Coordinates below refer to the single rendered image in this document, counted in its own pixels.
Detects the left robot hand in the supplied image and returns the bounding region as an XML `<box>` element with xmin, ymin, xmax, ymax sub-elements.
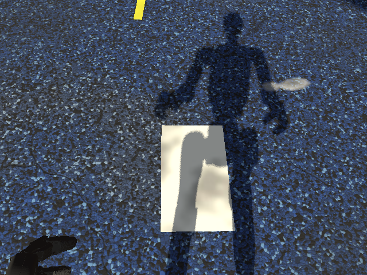
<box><xmin>5</xmin><ymin>235</ymin><xmax>77</xmax><ymax>275</ymax></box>

